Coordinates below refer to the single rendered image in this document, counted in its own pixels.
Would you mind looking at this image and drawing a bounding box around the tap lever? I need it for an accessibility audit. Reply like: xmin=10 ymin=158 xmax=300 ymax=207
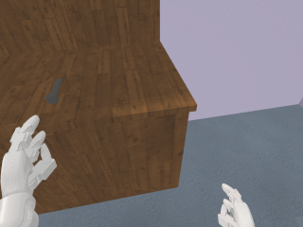
xmin=45 ymin=78 xmax=62 ymax=104

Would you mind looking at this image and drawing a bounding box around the counter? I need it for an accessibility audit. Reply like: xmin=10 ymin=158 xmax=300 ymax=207
xmin=0 ymin=0 xmax=197 ymax=215

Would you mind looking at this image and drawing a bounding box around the robot left forearm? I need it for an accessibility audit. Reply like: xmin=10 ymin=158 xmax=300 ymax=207
xmin=0 ymin=192 xmax=39 ymax=227

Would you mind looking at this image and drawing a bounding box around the right robot hand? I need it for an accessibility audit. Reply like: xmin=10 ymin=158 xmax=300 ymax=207
xmin=218 ymin=183 xmax=255 ymax=227

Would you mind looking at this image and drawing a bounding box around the left robot hand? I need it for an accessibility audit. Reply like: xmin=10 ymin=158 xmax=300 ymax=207
xmin=0 ymin=114 xmax=57 ymax=198

